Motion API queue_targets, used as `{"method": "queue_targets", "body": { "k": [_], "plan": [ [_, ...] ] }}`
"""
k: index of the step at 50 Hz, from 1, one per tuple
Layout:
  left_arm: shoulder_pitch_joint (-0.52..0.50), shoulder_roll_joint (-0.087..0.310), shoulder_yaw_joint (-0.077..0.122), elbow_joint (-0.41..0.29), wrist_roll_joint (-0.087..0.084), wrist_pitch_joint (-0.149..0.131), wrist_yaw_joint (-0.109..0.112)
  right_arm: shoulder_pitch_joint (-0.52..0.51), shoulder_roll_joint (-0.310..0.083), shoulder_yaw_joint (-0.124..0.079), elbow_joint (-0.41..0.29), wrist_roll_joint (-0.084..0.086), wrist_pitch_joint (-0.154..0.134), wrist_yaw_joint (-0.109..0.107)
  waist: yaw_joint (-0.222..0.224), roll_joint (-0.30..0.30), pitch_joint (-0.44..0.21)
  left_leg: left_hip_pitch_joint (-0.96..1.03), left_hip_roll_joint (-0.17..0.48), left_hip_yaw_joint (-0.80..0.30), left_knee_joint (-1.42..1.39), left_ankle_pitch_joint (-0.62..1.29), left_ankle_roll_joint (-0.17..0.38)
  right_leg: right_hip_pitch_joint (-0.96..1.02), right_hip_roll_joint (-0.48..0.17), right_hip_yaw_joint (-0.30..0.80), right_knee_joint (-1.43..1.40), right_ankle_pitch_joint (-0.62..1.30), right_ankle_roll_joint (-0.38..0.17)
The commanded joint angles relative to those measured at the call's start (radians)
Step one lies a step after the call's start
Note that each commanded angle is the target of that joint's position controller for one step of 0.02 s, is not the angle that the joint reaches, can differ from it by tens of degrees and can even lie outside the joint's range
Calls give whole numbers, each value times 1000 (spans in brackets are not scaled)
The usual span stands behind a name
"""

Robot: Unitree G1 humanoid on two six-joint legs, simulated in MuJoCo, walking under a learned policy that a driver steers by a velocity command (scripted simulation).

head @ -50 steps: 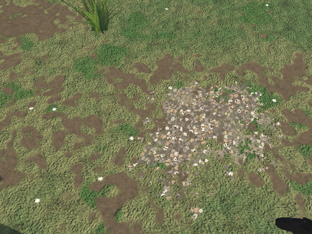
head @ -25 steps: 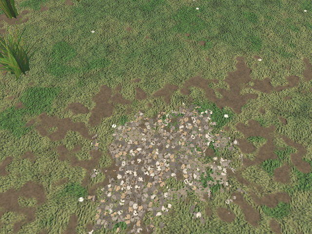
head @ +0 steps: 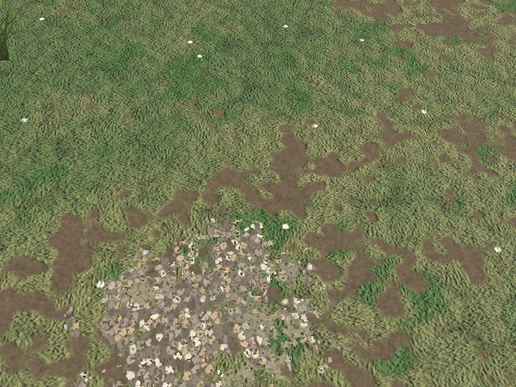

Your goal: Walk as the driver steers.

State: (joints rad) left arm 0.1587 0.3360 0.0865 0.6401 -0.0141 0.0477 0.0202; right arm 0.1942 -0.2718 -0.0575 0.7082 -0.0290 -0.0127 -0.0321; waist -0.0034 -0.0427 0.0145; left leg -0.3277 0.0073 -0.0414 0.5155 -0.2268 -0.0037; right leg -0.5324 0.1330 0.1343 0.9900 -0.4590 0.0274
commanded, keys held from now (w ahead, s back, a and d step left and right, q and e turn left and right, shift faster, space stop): e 0.58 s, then no key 0.06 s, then w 0.14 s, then no key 0.22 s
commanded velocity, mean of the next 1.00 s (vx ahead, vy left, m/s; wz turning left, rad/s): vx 0.05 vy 0.00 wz -0.46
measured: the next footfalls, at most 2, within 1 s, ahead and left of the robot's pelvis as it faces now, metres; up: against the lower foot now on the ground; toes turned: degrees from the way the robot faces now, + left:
right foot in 0.30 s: +0.02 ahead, -0.14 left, +0.00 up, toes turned -13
left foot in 0.74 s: +0.10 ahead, +0.07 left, +0.00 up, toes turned -27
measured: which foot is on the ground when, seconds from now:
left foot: down 0.00-0.32, up 0.34-0.72, down 0.74-1.00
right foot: up 0.00-0.28, down 0.30-0.76, up 0.78-1.00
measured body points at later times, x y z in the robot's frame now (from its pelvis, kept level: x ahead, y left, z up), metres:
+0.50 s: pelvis -0.01 -0.04 +0.01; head +0.03 -0.08 +0.45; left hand +0.22 +0.19 -0.07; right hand +0.06 -0.36 -0.11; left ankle +0.03 +0.11 -0.65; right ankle -0.02 -0.13 -0.74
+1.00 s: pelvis +0.05 -0.03 +0.01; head +0.08 -0.03 +0.46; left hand +0.31 +0.13 -0.10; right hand +0.00 -0.31 -0.11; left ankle +0.06 +0.09 -0.74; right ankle +0.03 -0.19 -0.71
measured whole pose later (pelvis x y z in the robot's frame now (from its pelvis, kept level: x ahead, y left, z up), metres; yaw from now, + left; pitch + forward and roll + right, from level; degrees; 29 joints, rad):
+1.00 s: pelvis +0.05 -0.03 +0.01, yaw -26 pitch +1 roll +0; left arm 0.18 0.28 0.06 0.69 0.00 0.01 0.01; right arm 0.30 -0.23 -0.04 0.77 0.00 -0.03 -0.01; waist -0.04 -0.04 0.03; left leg -0.13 -0.01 -0.01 0.40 -0.28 0.02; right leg -0.43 -0.02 0.06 0.72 -0.30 0.07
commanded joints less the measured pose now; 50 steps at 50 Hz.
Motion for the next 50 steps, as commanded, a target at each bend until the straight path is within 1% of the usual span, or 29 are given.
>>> {"method": "queue_targets", "body": {
  "k": [1, 3, 5, 8, 12, 14, 15, 16, 17, 18, 19, 20, 21, 22, 24, 27, 29, 32, 34, 36, 37, 38, 39, 40, 41, 43, 45, 47, 50],
  "plan": [
    [70, 96, 39, -33, -3, 13, 6, -78, -123, -29, -92, 19, -6, -14, 27, 169, -60, 162, 248, -182, -163, 348, 178, -118, -72, -21, 249, 28, 55],
    [22, 61, 27, -60, -12, 15, 2, -51, -130, -33, -84, 12, 6, -20, 0, 198, -49, 193, 221, -109, -175, 353, 184, -123, -87, -77, 170, 72, 72],
    [-28, 45, 19, -88, -13, 12, -3, -16, -148, -42, -74, 9, 15, -24, -34, 226, -69, 261, 246, -95, -170, 375, 204, -117, -115, -94, 66, 69, 83],
    [-42, 31, 9, -108, -8, 10, -17, -28, -186, -59, -73, 16, 22, -18, -43, 244, -97, 248, 277, -53, -164, 395, 213, 6, -147, -134, -94, 49, 70],
    [-14, 55, 21, -110, -8, 19, -33, -42, -207, -70, -63, 37, 20, -1, -32, 254, -97, 227, 307, -26, -134, 386, 202, 130, -141, -187, -286, 86, 25],
    [51, 50, 29, -88, -7, 21, -39, -63, -201, -71, -55, 57, 19, 1, 13, 229, -98, 184, 289, 20, -58, 339, 150, 256, -115, -218, -494, 233, -28],
    [88, 72, 40, -76, -4, 19, -32, -15, -169, -64, -31, 57, 15, 4, 20, 166, -105, 107, 254, 73, 29, 241, 86, 375, -108, -181, -590, 344, -62],
    [121, 170, 66, -84, -5, 14, -18, 6, -114, -49, -40, 20, 13, 10, 5, -76, -112, -118, 157, 178, 282, -59, -15, 548, -296, 92, -633, 643, -136],
    [116, 255, 77, -106, 26, -1, -18, -85, -90, -33, -110, -6, 9, 2, 29, -291, -106, -368, 11, 126, 497, -444, -78, 550, -517, 401, -629, 833, -353],
    [131, 195, 62, -103, 44, -24, -23, -142, -139, -49, -111, 7, 7, -5, 85, -167, -151, -369, 21, -2, 647, -452, -75, 520, -508, 378, -649, 760, -401],
    [87, 167, 47, -93, 40, -38, -20, -138, -153, -56, -104, 25, 10, -5, 50, -130, -116, -368, 36, -26, 678, -369, -61, 482, -449, 284, -648, 693, -346],
    [32, 146, 44, -95, 20, -41, -12, -113, -150, -61, -81, 24, 13, -12, 22, -80, -97, -367, 44, -33, 653, -285, -60, 459, -388, 223, -643, 619, -288],
    [-9, 122, 34, -99, 1, -37, -5, -102, -159, -65, -74, 16, 16, -17, 8, -84, -84, -362, 45, -36, 626, -227, -67, 441, -362, 198, -639, 619, -259],
    [-22, 115, 27, -102, 0, -32, 2, -90, -153, -65, -69, 13, 16, -16, -4, -95, -92, -315, 29, -27, 635, -184, -77, 404, -338, 176, -636, 660, -254],
    [-17, 114, 25, -100, 9, -25, 10, -69, -128, -59, -63, 21, 12, -8, -10, -88, -116, -276, 5, -18, 588, -135, -87, 398, -316, 163, -631, 663, -256],
    [2, 130, 32, -92, 4, -21, 17, -104, -100, -45, -72, 25, 8, -2, 11, -90, -112, -243, -10, -27, 408, -112, -92, 411, -303, 196, -618, 581, -251],
    [1, 144, 37, -93, 5, -16, 17, -117, -98, -42, -78, 26, 5, 4, 20, -105, -105, -194, -22, -34, 322, -122, -89, 385, -304, 238, -614, 513, -255],
    [-12, 135, 31, -92, 11, -11, 7, -98, -112, -43, -72, 35, 1, 16, 29, -123, -108, -101, -23, -23, 232, -138, -77, 349, -311, 273, -594, 511, -256],
    [-2, 120, 22, -82, 5, -10, 1, -85, -110, -41, -75, 41, -6, 28, 32, -120, -118, -34, -26, -3, 147, -127, -54, 324, -295, 309, -610, 271, -250],
    [-10, 98, 7, -72, 0, -11, -1, -40, -85, -36, -63, 42, -21, 39, -7, -106, -81, 116, -36, 35, -36, -35, -15, 221, -246, 318, -618, -37, -215],
    [8, 60, -8, -63, 8, -18, -1, -11, -85, -35, -57, 33, -29, 38, -20, -72, -72, 205, -3, 4, -91, -46, 8, 158, -205, 295, -580, -126, -173],
    [16, 4, -27, -62, 19, -26, -2, 70, -131, -40, -49, 16, -37, 33, -37, 65, -87, 306, 165, -187, -164, -160, 69, 48, -126, 196, -360, -183, -113],
    [-17, 20, -19, -108, -2, -43, 3, 151, -246, -68, -13, -6, -44, 41, -38, 286, -23, 288, 322, -532, -312, -418, 215, -149, 3, 16, -154, -168, -67],
    [-59, 100, 6, -106, -3, -58, 14, 100, -211, -61, -26, -3, -59, 42, -41, 240, 83, 213, 373, -621, -349, -439, 283, -216, -57, 66, -18, -132, -46],
    [-41, 124, 18, -85, -1, -62, 14, 45, -160, -45, -34, 10, -64, 32, -10, 199, 106, 197, 333, -521, -329, -354, 257, -212, -79, 75, 27, -53, -35],
    [0, 88, 16, -48, 18, -55, 11, -2, -114, -28, -39, 28, -60, 19, 9, 183, 70, 238, 252, -351, -306, -115, 199, -177, -115, 34, 19, 51, 7],
    [-7, 24, -1, -33, 20, -55, 0, -15, -81, -12, -34, 20, -52, 10, 10, 176, 23, 198, 187, -187, -274, 228, 178, -42, -142, -42, -68, 136, 41],
    [-38, -37, -24, -33, 18, -57, -10, -7, -99, -16, -25, 20, -42, 9, -10, 194, -23, 168, 141, -76, -224, 439, 167, 112, -145, -100, -225, 166, 55],
    [-55, -9, -17, -36, 8, -51, -16, 65, -147, -27, 3, 34, -22, 16, -35, 203, -50, 188, 171, -94, -180, 472, 184, 216, -120, -138, -378, 203, 41]
  ]
}}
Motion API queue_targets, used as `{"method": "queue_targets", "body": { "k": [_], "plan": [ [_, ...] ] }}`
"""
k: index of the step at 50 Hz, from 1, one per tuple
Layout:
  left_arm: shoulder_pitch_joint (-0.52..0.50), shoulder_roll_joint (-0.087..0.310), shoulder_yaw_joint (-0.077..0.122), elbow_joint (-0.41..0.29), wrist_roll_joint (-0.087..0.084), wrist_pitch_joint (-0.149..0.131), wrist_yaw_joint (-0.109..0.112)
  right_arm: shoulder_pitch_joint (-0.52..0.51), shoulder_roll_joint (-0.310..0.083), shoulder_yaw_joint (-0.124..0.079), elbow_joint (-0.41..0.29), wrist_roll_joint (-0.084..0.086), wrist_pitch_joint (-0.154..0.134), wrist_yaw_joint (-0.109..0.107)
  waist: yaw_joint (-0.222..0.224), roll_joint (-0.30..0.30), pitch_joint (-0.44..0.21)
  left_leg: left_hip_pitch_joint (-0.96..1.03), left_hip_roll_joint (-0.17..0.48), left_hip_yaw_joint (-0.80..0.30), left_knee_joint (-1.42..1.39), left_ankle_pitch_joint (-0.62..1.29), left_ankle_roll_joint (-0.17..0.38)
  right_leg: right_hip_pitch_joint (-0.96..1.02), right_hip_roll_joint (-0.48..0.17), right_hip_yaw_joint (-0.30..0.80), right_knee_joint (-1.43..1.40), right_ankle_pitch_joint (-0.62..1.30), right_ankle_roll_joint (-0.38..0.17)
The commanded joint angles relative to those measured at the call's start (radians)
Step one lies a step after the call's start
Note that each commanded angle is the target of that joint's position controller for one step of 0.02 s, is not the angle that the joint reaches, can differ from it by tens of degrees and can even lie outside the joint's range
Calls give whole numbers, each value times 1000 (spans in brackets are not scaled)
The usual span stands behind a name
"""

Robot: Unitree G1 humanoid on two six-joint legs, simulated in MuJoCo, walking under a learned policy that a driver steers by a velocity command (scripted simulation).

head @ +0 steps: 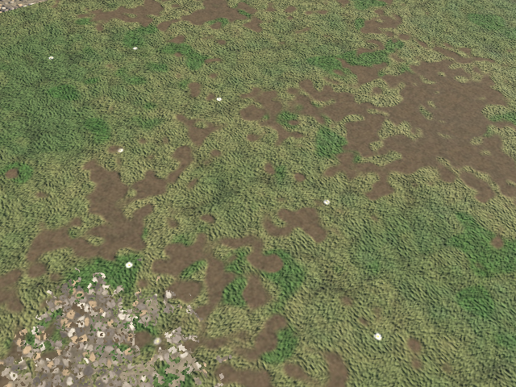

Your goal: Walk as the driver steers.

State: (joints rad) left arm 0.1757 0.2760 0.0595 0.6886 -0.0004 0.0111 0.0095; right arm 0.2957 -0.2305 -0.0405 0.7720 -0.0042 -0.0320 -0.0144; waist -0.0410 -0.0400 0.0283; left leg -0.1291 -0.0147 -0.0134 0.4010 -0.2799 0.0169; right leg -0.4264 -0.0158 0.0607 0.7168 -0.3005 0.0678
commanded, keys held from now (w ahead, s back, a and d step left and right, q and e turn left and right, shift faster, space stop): no key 0.06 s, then q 0.48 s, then w+q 0.46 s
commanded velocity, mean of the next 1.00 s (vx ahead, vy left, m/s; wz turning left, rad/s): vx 0.15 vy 0.00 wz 0.40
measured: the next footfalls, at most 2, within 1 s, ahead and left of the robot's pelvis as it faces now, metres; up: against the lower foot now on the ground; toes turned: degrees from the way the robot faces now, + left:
right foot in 0.06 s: +0.10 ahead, -0.14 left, +0.00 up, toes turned +2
left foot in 0.50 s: +0.05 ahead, +0.12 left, +0.00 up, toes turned +13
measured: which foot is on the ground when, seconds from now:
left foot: down 0.00-0.20, up 0.22-0.48, down 0.50-1.00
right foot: up 0.00-0.04, down 0.06-0.48, up 0.50-0.98, down 1.00-1.00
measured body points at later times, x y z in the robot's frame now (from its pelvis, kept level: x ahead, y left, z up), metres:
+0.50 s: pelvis +0.02 +0.01 -0.02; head +0.05 +0.04 +0.43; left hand +0.12 +0.32 -0.13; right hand +0.21 -0.25 -0.10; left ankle +0.01 +0.11 -0.75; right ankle +0.06 -0.14 -0.74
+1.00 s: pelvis +0.13 +0.04 -0.01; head +0.14 +0.05 +0.44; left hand +0.20 +0.37 -0.08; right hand +0.31 -0.21 -0.10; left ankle +0.01 +0.11 -0.74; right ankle +0.23 -0.05 -0.74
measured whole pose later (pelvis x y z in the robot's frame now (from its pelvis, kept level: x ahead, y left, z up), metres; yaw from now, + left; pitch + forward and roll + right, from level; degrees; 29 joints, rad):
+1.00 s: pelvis +0.13 +0.04 -0.01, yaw +29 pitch +2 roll -1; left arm 0.07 0.31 0.07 0.74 -0.02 -0.11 -0.02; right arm 0.40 -0.31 -0.07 0.67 0.02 -0.01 -0.02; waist -0.07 -0.01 -0.02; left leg -0.14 -0.09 -0.25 0.47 -0.36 0.04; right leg -0.32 0.03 0.07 0.42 -0.16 0.01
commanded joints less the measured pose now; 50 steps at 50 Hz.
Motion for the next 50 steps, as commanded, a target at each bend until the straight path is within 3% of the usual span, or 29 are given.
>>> {"method": "queue_targets", "body": {
  "k": [1, 2, 3, 4, 5, 6, 7, 9, 11, 13, 14, 16, 18, 21, 23, 24, 25, 26, 27, 28, 29, 30, 33, 35, 38, 45, 47, 49, 50],
  "plan": [
    [-55, 55, 13, -76, -7, -13, -6, -46, -184, -41, -60, 18, 1, -1, 18, 191, -59, -21, 195, -128, -52, 487, 157, 157, 34, -70, -190, 110, -16],
    [-36, 58, 15, -67, -2, -13, -5, -46, -171, -36, -56, 24, 2, 0, 35, 176, -53, -40, 187, -130, -38, 438, 136, 223, 39, -69, -297, 201, -37],
    [-29, 85, 21, -71, 8, -14, 1, -18, -153, -28, -43, 17, -3, 3, 41, 144, -59, -74, 171, -127, -24, 390, 92, 313, 5, -14, -351, 318, -61],
    [4, 140, 32, -79, 15, -14, 16, -8, -120, -14, -47, -11, -15, 8, 41, 66, -114, -132, 129, -98, 31, 293, 36, 454, -105, 97, -316, 606, -93],
    [-8, 158, 34, -57, 19, -8, 23, 86, -84, -3, -37, -13, -21, 11, -24, -66, -169, -168, 80, -59, 15, 131, -8, 511, -152, 122, -225, 640, -172],
    [-24, 95, 25, -61, 10, -5, 17, 32, -101, 1, -35, -9, -16, 7, 23, -57, -161, -136, 68, -41, 18, 71, -34, 461, -118, 96, -221, 533, -186],
    [-39, 81, 22, -61, 12, -4, 14, -21, -132, -5, -49, 1, -8, 6, 42, -45, -112, -174, 54, -41, 36, 81, -37, 438, -93, 79, -223, 477, -172],
    [-16, 136, 40, -58, 10, -5, 20, -54, -168, -16, -75, 11, 11, -6, 61, -54, -97, -226, 38, -45, 125, 145, -38, 436, -113, 89, -224, 523, -178],
    [35, 155, 49, -39, 7, -4, 31, -46, -160, -20, -90, 15, 27, -14, 64, -105, -128, -262, 27, -37, 249, 32, -56, 455, -210, 153, -247, 661, -240],
    [63, 151, 49, -32, 12, -3, 39, -73, -159, -30, -105, 19, 46, -12, 93, -174, -131, -368, 10, -20, 563, -395, -86, 454, -352, 256, -306, 774, -350],
    [59, 159, 49, -32, 16, -7, 41, -73, -167, -41, -106, 25, 57, -10, 89, -130, -127, -406, 27, -39, 715, -439, -95, 423, -381, 253, -327, 750, -375],
    [-58, 154, 49, -44, 11, -15, 40, -60, -141, -41, -104, 32, 79, -9, 31, -85, -83, -377, 71, -43, 654, -339, -91, 312, -321, 130, -367, 555, -315],
    [-125, 155, 50, -44, 9, -13, 38, -64, -122, -35, -108, 22, 90, -4, 16, -102, -79, -279, 76, 1, 555, -243, -90, 229, -278, 32, -377, 515, -286],
    [-130, 165, 53, -34, -1, -6, 36, -69, -145, -42, -133, 26, 93, 20, 22, -113, -118, -183, 74, 35, 384, -110, -59, 236, -282, -20, -347, 468, -270],
    [-135, 171, 53, -21, -19, 1, 35, -12, -155, -52, -124, 22, 94, 32, -10, -83, -129, -76, 37, 89, 208, 33, -17, 201, -272, -62, -271, 338, -220],
    [-95, 142, 47, -1, -22, 4, 33, 13, -178, -64, -117, 13, 93, 29, -9, -21, -114, -14, 12, 68, 124, 86, 16, 140, -228, -109, -175, 169, -158],
    [-40, 88, 34, 10, 8, 10, 27, 14, -269, -88, -134, 7, 87, 13, 20, 231, -66, 60, 158, -174, -2, 316, 87, -43, -122, -217, 67, -104, -58],
    [-139, 88, 26, -60, 27, 10, 35, 0, -364, -98, -187, -20, 68, 11, -7, 393, -39, -1, 400, -577, -112, 408, 300, -241, 33, -134, 307, -405, -5],
    [-177, 131, 41, -65, 10, 7, 41, 5, -340, -89, -188, -43, 42, 19, -36, 282, -75, -27, 404, -583, -142, 310, 356, -246, 21, -7, 455, -400, -14],
    [-143, 148, 48, -56, -5, 3, 36, -14, -305, -81, -178, -26, 23, 18, -2, 240, -66, -16, 341, -508, -148, 71, 303, -269, -5, 21, 468, -290, -34],
    [-113, 162, 59, -30, -4, -4, 32, -38, -270, -76, -173, 4, 17, 12, 19, 178, -50, -3, 285, -462, -159, -185, 238, -290, -34, 25, 428, -179, -46],
    [-116, 173, 65, -20, -1, -11, 30, -55, -244, -66, -174, 19, 16, 4, 20, 177, -32, 2, 264, -455, -178, -289, 208, -308, -42, 23, 386, -102, -46],
    [-125, 143, 59, -10, -3, -45, 6, -18, -224, -54, -182, 7, 8, -15, 19, 172, -41, 35, 220, -422, -219, -252, 192, -276, -20, 12, 296, 54, -36],
    [-148, 127, 54, -7, -3, -65, -1, 18, -229, -58, -177, 10, -2, -21, 5, 152, -40, 76, 209, -399, -222, -170, 193, -269, -8, 14, 177, 108, -27],
    [-176, 106, 45, -6, -6, -85, -10, 44, -243, -65, -168, 18, -6, -24, -7, 172, -22, 62, 189, -377, -217, -118, 197, -216, 11, 16, 6, 141, -7],
    [-219, 118, 35, -24, -25, -124, -34, 65, -260, -74, -160, 31, 6, -13, -25, 183, -2, -38, 176, -456, -165, -142, 208, -44, 39, 23, -197, 112, -13],
    [-184, 136, 41, -17, -30, -136, -35, 52, -247, -70, -162, 30, 10, -9, -2, 191, -10, -63, 167, -487, -133, -130, 195, 51, 44, 19, -243, 113, -34],
    [-77, 149, 52, 14, -25, -146, -29, 28, -203, -56, -168, 30, 14, -8, 64, 178, -38, -140, 110, -466, -37, -107, 153, 250, 31, 0, -334, 160, -65],
    [37, 182, 64, 35, -16, -147, -20, 12, -152, -40, -178, 24, 11, -8, 117, 134, -97, -251, 63, -407, 114, -143, 109, 438, -63, 80, -337, 123, -104]
  ]
}}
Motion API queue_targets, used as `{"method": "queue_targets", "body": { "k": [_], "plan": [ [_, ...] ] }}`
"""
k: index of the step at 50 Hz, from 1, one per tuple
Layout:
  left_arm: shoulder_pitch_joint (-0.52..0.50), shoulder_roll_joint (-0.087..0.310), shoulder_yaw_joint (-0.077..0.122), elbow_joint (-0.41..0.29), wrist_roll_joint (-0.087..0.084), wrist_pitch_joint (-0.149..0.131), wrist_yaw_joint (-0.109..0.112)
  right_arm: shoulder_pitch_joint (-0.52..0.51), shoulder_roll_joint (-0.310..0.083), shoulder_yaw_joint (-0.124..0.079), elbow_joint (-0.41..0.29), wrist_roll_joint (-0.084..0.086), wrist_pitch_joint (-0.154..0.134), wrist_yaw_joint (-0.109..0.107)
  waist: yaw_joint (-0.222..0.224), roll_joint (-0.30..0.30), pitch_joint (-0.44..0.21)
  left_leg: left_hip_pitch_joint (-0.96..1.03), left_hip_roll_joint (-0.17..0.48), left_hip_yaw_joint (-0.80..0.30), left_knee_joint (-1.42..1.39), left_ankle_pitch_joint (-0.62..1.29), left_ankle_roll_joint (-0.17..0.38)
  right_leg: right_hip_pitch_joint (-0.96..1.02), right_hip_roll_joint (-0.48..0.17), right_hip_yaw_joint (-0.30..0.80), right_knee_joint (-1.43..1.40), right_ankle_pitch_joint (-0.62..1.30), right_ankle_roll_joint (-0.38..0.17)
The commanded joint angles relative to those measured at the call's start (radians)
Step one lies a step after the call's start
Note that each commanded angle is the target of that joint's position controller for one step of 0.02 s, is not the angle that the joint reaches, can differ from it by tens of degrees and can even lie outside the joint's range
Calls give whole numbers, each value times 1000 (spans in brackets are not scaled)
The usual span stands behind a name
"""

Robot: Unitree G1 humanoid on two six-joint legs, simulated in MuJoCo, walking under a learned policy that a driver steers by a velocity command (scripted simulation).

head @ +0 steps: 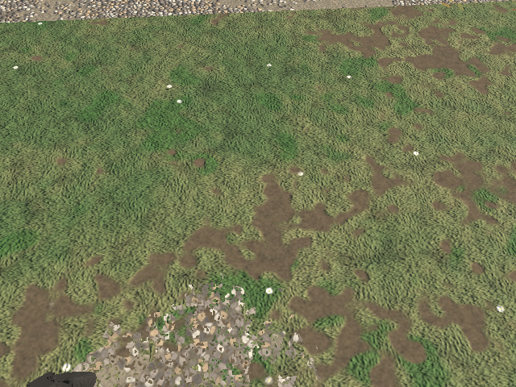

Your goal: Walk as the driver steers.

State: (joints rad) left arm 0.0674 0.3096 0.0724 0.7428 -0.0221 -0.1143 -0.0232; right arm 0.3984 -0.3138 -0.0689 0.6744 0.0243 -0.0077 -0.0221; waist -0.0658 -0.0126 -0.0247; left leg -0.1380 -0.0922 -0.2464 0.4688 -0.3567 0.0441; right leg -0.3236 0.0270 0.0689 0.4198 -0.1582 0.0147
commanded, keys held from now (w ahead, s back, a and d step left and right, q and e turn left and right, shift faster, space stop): w+q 0.38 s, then w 0.62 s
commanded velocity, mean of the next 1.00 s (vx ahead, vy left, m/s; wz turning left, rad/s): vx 0.48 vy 0.00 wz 0.36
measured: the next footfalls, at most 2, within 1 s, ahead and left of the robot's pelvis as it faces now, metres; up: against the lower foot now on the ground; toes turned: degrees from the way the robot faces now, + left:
left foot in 0.48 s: +0.38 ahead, +0.19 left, +0.00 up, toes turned +18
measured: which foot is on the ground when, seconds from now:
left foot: down 0.00-0.00, up 0.02-0.46, down 0.48-1.00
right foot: down 0.00-0.48, up 0.50-1.00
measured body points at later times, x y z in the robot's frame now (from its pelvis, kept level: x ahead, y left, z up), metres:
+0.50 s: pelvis +0.24 +0.06 -0.03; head +0.29 +0.08 +0.42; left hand +0.15 +0.33 -0.16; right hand +0.55 -0.09 -0.09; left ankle +0.34 +0.17 -0.74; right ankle +0.06 -0.13 -0.71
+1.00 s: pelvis +0.53 +0.12 -0.01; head +0.56 +0.14 +0.44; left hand +0.67 +0.41 -0.09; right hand +0.63 -0.15 -0.13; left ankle +0.34 +0.17 -0.74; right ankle +0.71 +0.07 -0.73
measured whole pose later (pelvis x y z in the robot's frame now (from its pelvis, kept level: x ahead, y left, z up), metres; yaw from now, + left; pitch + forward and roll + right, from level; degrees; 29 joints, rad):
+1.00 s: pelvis +0.53 +0.12 -0.01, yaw +19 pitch +2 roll +2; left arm 0.04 0.27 0.01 0.70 -0.01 -0.09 -0.05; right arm 0.40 -0.31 -0.06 0.79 0.02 -0.05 0.00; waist -0.08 -0.03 0.03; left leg 0.08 -0.06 -0.02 0.30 -0.41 0.04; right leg -0.52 -0.03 -0.01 0.49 -0.01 -0.04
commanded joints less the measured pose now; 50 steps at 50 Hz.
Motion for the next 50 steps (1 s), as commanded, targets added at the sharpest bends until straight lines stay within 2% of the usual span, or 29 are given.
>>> {"method": "queue_targets", "body": {
  "k": [1, 2, 3, 4, 6, 8, 13, 16, 19, 21, 22, 23, 24, 25, 26, 27, 28, 29, 30, 31, 33, 35, 37, 40, 42, 45, 48, 49, 50],
  "plan": [
    [271, 213, 62, -5, 26, -17, 23, -72, 8, 11, -98, -14, -18, 2, 161, -101, -133, -434, 18, -4, 380, -208, 10, 552, -308, 341, -104, -210, -136],
    [301, 263, 76, 24, 31, -9, 10, -42, -56, -1, -143, 16, -30, -3, 125, -266, -101, -654, 16, 57, 581, -260, -6, 557, -449, 678, -188, -480, -246],
    [241, 179, 55, 2, 16, -7, 8, -52, -131, -19, -112, 20, -31, -4, 125, -162, -2, -710, 91, 48, 681, -176, -18, 488, -424, 610, -204, -539, -239],
    [210, 123, 40, -7, 13, -2, 13, -88, -144, -25, -101, 11, -27, 0, 128, -131, 59, -720, 112, 66, 708, -86, -26, 438, -365, 471, -204, -429, -201],
    [171, 81, 22, -7, 24, 6, 21, -122, -116, -25, -102, 1, -28, 10, 110, -95, 83, -687, 156, 84, 701, 31, -37, 362, -302, 287, -219, -178, -169],
    [179, 76, 18, 4, 28, 3, 25, -147, -73, -14, -116, 6, -28, 24, 107, -107, 81, -660, 177, 121, 696, 96, -44, 310, -266, 158, -241, -20, -161],
    [194, 116, 21, 30, 25, 8, 30, -239, -29, 7, -168, 0, -30, 41, 118, -72, 92, -658, 190, 175, 502, 245, -72, 288, -254, -27, -264, 229, -180],
    [221, 139, 21, 46, 16, 15, 33, -340, -3, 21, -194, -2, -39, 62, 150, -57, 116, -576, 176, 243, 307, 353, -54, 279, -246, -116, -268, 258, -160],
    [255, 170, 27, 66, 0, 27, 32, -387, -14, 16, -216, 5, -40, 83, 142, -57, 124, -518, 152, 283, 198, 329, -9, 349, -278, -164, -234, 398, -141],
    [277, 200, 33, 75, -6, 38, 34, -357, -46, -1, -220, -3, -38, 85, 98, -80, 71, -390, 85, 324, 168, 237, 41, 392, -294, -191, -121, 747, -131],
    [284, 216, 35, 78, -6, 45, 36, -273, -82, -20, -204, -5, -34, 82, 40, -91, 12, -267, 49, 336, 151, 205, 72, 399, -294, -205, 4, 890, -124],
    [275, 212, 30, 76, -7, 50, 38, -117, -123, -46, -162, -2, -29, 72, -53, -69, -70, -32, 19, 335, 91, 269, 110, 323, -274, -231, 189, 913, -103],
    [284, 178, 13, 59, 11, 42, 40, 42, -175, -69, -123, -2, -15, 51, -126, -7, -158, 276, 104, 198, 106, 292, 145, 94, -241, -231, 453, 640, -73],
    [425, 23, -38, 15, 42, 24, 20, 23, -287, -76, -118, -4, -21, 43, 19, 288, -304, 595, 412, -377, 26, 144, 324, -297, -51, -178, 847, -367, -18],
    [344, 133, -18, 34, 9, -2, 8, 71, -193, -55, -137, -8, -32, 47, -71, 169, -439, 593, 461, -573, -107, 49, 349, -344, -35, 24, 965, -419, -26],
    [222, 167, -3, -15, -30, -9, 5, 18, -163, -41, -117, -19, -44, 53, -69, 135, -256, 472, 422, -401, -136, 111, 293, -423, -73, 20, 974, -339, -32],
    [182, 143, -13, -31, -24, -16, 12, -50, -148, -35, -111, -12, -52, 53, -26, 66, -138, 308, 379, -267, -147, 220, 259, -413, -118, 8, 894, -251, -39],
    [172, 135, -12, -23, -5, -14, 19, -109, -121, -27, -111, -18, -57, 53, 12, 35, -72, 177, 342, -171, -161, 330, 237, -375, -149, -2, 828, -199, -34],
    [200, 136, -9, -15, 2, -3, 19, -143, -94, -16, -116, -29, -63, 54, 50, 50, -50, 87, 312, -106, -192, 407, 230, -308, -171, 6, 795, -162, -31],
    [227, 125, -10, -6, 4, 9, 18, -159, -85, -13, -113, -32, -69, 54, 72, 63, -46, 38, 302, -82, -224, 424, 234, -268, -177, 6, 771, -139, -23],
    [247, 91, -16, 7, 14, 31, 19, -162, -86, -13, -88, -22, -84, 53, 92, 60, -23, -24, 293, -19, -274, 463, 243, -252, -183, -9, 711, -107, 2],
    [185, 76, -19, -14, 24, 42, 22, -147, -103, -17, -62, -21, -91, 46, 83, 53, 26, -53, 279, 37, -309, 475, 238, -301, -183, -17, 622, -19, 27],
    [114, 67, -22, -35, 28, 38, 20, -128, -105, -16, -41, -22, -88, 36, 62, 54, 53, -42, 251, 88, -320, 476, 215, -334, -177, -22, 492, 112, 38],
    [7, 43, -32, -59, 21, 23, 6, -91, -122, -18, -11, -18, -82, 27, 17, 56, 78, -40, 223, 144, -326, 408, 174, -283, -138, -49, 273, 292, 30],
    [-57, 39, -36, -78, 13, 17, -4, -45, -139, -22, 17, -13, -79, 26, -10, 59, 97, -7, 247, 131, -327, 356, 173, -271, -118, -55, 197, 329, 22],
    [-119, 55, -32, -108, 11, 10, -22, -2, -146, -26, 54, -8, -66, 24, -23, 62, 114, 128, 301, 103, -275, 399, 170, -330, -103, -45, 120, 257, -13],
    [-89, 76, -24, -113, 13, 6, -34, 2, -159, -32, 76, -5, -48, 15, 11, 86, 84, 227, 334, 88, -191, 562, 141, -284, -77, -57, 80, 127, -57],
    [-35, 94, -14, -102, 14, 6, -31, -12, -167, -34, 76, -7, -43, 12, 44, 104, 45, 234, 322, 99, -124, 726, 128, -194, -47, -84, 74, 87, -77],
    [90, 127, 6, -67, 15, 6, -23, -30, -161, -29, 75, -11, -36, 10, 114, 96, -40, 210, 277, 136, 26, 872, 104, -14, -14, -118, 51, 110, -107]
  ]
}}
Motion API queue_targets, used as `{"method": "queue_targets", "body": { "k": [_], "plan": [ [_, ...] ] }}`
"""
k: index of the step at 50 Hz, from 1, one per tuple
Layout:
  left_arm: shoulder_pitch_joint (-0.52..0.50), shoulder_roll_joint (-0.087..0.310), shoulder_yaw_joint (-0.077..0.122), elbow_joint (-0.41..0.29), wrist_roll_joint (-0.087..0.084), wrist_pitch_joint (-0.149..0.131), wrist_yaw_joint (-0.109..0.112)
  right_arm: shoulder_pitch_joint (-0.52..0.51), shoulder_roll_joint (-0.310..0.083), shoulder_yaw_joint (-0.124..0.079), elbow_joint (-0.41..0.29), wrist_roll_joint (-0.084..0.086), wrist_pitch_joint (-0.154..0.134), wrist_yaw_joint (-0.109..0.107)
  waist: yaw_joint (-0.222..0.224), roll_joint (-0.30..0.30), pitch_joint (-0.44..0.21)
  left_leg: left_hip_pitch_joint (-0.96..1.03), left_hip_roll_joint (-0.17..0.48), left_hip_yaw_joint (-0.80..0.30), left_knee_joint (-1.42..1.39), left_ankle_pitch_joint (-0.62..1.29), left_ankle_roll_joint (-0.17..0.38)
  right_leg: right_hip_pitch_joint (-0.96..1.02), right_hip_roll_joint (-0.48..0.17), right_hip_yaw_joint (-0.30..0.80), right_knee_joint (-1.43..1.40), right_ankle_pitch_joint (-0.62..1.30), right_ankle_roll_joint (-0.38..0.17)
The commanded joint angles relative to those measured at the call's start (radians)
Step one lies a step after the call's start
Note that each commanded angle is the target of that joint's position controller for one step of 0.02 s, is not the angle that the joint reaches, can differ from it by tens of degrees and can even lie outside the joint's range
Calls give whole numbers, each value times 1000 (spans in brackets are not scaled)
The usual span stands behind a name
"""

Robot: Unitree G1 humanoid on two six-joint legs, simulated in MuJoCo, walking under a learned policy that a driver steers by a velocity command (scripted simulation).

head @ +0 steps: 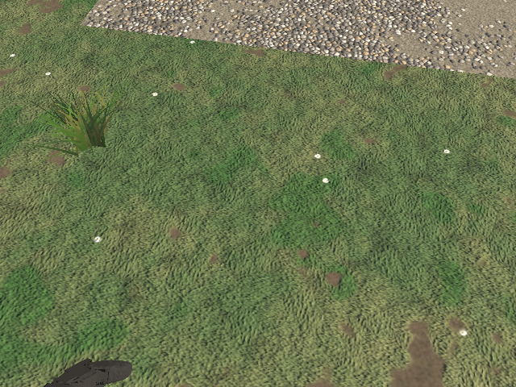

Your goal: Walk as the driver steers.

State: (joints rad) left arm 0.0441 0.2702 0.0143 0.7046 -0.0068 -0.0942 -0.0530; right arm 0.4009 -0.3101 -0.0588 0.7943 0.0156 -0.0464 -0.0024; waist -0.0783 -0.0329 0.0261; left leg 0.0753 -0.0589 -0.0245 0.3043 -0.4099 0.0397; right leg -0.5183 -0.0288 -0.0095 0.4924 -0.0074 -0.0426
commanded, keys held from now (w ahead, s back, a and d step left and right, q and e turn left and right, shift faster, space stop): w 0.18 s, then w+e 0.82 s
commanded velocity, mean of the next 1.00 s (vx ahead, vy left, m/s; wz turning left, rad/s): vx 0.50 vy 0.00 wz -0.34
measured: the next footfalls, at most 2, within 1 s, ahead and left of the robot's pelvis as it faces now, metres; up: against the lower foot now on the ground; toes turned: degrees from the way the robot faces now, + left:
right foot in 0.02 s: +0.19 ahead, -0.11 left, +0.00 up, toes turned -2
left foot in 0.52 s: +0.47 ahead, +0.12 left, +0.00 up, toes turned -9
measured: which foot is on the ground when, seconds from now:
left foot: down 0.00-0.04, up 0.06-0.50, down 0.52-1.00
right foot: up 0.00-0.00, down 0.02-0.52, up 0.54-1.00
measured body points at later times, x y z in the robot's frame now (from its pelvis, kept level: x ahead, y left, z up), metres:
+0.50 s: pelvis +0.28 +0.01 +0.01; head +0.31 +0.00 +0.45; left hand +0.30 +0.30 -0.12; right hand +0.50 -0.24 -0.06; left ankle +0.43 +0.12 -0.72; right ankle +0.15 -0.11 -0.73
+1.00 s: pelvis +0.53 -0.05 +0.00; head +0.56 -0.08 +0.45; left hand +0.83 +0.07 -0.07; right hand +0.43 -0.34 -0.13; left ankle +0.43 +0.12 -0.73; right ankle +0.61 -0.21 -0.72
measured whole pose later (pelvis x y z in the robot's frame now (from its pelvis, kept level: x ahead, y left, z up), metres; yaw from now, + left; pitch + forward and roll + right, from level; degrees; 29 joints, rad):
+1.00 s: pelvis +0.53 -0.05 +0.00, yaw -24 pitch +1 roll +3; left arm 0.07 0.28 0.05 0.61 -0.02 -0.01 -0.05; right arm 0.31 -0.31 -0.09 0.86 0.03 -0.06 0.00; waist -0.08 -0.03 0.05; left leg 0.09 0.05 0.27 0.32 -0.41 -0.06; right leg -0.56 -0.06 -0.04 0.63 -0.13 -0.08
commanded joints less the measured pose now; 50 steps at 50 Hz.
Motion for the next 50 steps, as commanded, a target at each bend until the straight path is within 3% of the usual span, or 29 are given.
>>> {"method": "queue_targets", "body": {
  "k": [1, 2, 3, 4, 5, 6, 8, 10, 12, 14, 17, 20, 23, 24, 25, 26, 27, 28, 29, 30, 31, 33, 35, 37, 41, 46, 48, 49, 50],
  "plan": [
    [282, 219, 82, 6, 7, -12, 17, -31, -130, -21, -60, -15, 4, -13, 197, 84, -232, -152, 197, -52, 426, 809, 75, 475, -51, 47, 30, 18, -103],
    [387, 315, 108, 23, 19, -6, 22, 107, -26, 11, -79, -15, -14, -3, 161, -148, -396, -571, 34, -3, 834, 309, -12, 895, -315, 498, 10, -135, -273],
    [419, 232, 88, 37, -1, -2, 18, 78, -57, 10, -66, -5, -33, 0, 193, -193, -448, -730, -22, -122, 972, -165, -18, 950, -364, 764, -158, -298, -302],
    [346, 188, 72, 29, -8, 1, 22, -24, -135, -13, -90, 24, -43, 7, 193, -118, -271, -827, 46, -129, 1029, -119, -10, 826, -335, 632, -189, -396, -246],
    [272, 165, 64, 16, -4, 6, 26, -97, -137, -10, -113, 27, -48, 7, 167, -48, -160, -828, 103, -85, 989, -28, -4, 673, -297, 506, -212, -361, -213],
    [220, 139, 55, 13, 4, 8, 25, -137, -127, -11, -119, 10, -48, 6, 138, -8, -71, -804, 138, -62, 919, 36, -9, 530, -256, 413, -247, -272, -202],
    [177, 114, 47, 8, 18, -2, 23, -94, -97, -12, -102, -2, -31, 4, 82, -49, -45, -688, 180, -63, 842, 114, -22, 388, -200, 311, -303, -142, -192],
    [183, 128, 51, 23, 8, -13, 22, -78, -65, -5, -96, -10, -18, -1, 64, -48, -36, -664, 187, -44, 789, 138, -44, 332, -184, 248, -337, -34, -211],
    [205, 152, 59, 38, 2, -14, 29, -147, -54, 0, -125, -22, -19, -7, 72, -29, -6, -704, 190, -36, 677, 211, -70, 322, -172, 210, -358, 42, -222],
    [229, 164, 65, 49, -4, -5, 40, -224, -38, 6, -145, -23, -29, -4, 93, -19, 7, -704, 176, -31, 522, 332, -83, 333, -142, 169, -359, 57, -201],
    [286, 188, 73, 69, -14, 9, 51, -337, -20, 14, -167, -15, -45, 9, 136, -19, 17, -637, 129, -14, 322, 472, -94, 336, -119, 146, -338, 28, -171],
    [340, 194, 78, 87, -22, 25, 58, -413, -36, 9, -188, -4, -59, 24, 156, -33, 22, -608, 105, -32, 230, 483, -88, 388, -152, 202, -287, -18, -162],
    [336, 204, 87, 89, -21, 39, 67, -386, -80, -8, -184, -1, -71, 30, 117, -61, 7, -530, 98, -48, 173, 394, -56, 438, -186, 272, -206, -34, -132],
    [324, 200, 86, 86, -19, 44, 68, -330, -94, -17, -168, -1, -74, 28, 81, -66, -15, -443, 91, -33, 146, 368, -37, 427, -174, 272, -149, 0, -116],
    [326, 171, 76, 82, -12, 45, 67, -219, -131, -37, -139, -6, -77, 20, 28, -48, -87, -270, 99, -27, 129, 354, -6, 390, -118, 242, -14, 52, -88],
    [319, 104, 52, 53, 7, 43, 63, -63, -191, -54, -123, -25, -77, 10, -38, 45, -240, -6, 259, -173, 166, 324, 56, 249, -45, 190, 267, -97, -51],
    [446, 17, 27, 18, -12, 28, 63, -2, -264, -73, -100, -31, -61, 12, 15, 344, -371, 302, 481, -588, 85, 116, 197, -109, 90, 75, 599, -542, 10],
    [424, 111, 46, 32, -33, 24, 64, -8, -170, -51, -108, -23, -58, 16, -10, 291, -332, 263, 475, -690, 10, -52, 198, -224, 38, 155, 744, -579, 16],
    [336, 172, 66, 16, -41, 27, 64, -58, -113, -34, -110, -18, -58, 13, -18, 205, -202, 155, 441, -537, -4, -40, 159, -265, 0, 153, 779, -489, 15],
    [293, 167, 69, 8, -34, 31, 67, -114, -91, -26, -110, -21, -57, 13, 5, 147, -135, 44, 401, -416, -20, 80, 141, -239, -37, 129, 767, -411, 23],
    [267, 156, 72, -1, -23, 36, 65, -155, -62, -19, -103, -23, -56, 14, 25, 135, -79, -45, 366, -327, -47, 176, 136, -219, -61, 128, 726, -358, 29],
    [277, 120, 73, -7, -27, 56, 56, -194, -48, -18, -92, -29, -63, 12, 62, 165, -41, -152, 328, -202, -102, 275, 131, -142, -93, 119, 680, -305, 38],
    [255, 88, 67, -27, -24, 72, 53, -200, -66, -27, -74, -24, -73, 10, 73, 140, -14, -190, 334, -125, -142, 351, 148, -148, -103, 107, 636, -274, 50],
    [214, 77, 64, -52, -16, 79, 50, -195, -90, -37, -57, -23, -75, 6, 71, 113, 5, -186, 341, -62, -163, 407, 160, -179, -109, 106, 556, -213, 62],
    [118, 59, 53, -85, -16, 69, 26, -189, -126, -47, -37, -20, -64, -2, 41, 91, 24, -162, 314, 83, -171, 460, 136, -144, -97, 59, 332, -18, 51],
    [-10, 70, 54, -148, -16, 70, 1, -131, -170, -63, 0, 5, -39, -3, 8, 83, 62, -50, 349, 162, -130, 509, 102, -129, -71, -7, 176, -43, 5],
    [1, 95, 66, -162, -11, 75, -3, -135, -196, -71, 4, 16, -26, -5, 36, 101, 39, -4, 356, 195, -37, 739, 83, -68, -28, -50, 152, -136, -33],
    [49, 116, 79, -157, -9, 80, -2, -140, -212, -76, 2, 23, -19, -7, 71, 117, -1, 4, 350, 213, 58, 908, 71, 13, 10, -82, 150, -185, -55],
    [169, 150, 102, -129, -11, 84, 2, -155, -215, -77, -1, 29, -11, -8, 146, 107, -66, -25, 325, 244, 230, 1015, 51, 174, 60, -110, 106, -173, -86]
  ]
}}
Keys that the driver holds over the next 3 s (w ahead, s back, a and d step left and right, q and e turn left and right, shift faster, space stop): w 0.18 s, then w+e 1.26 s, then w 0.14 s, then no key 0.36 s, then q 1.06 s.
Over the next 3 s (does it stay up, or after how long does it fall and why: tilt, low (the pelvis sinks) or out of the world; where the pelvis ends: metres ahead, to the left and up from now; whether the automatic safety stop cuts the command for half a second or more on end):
stays up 0.96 -0.31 0.01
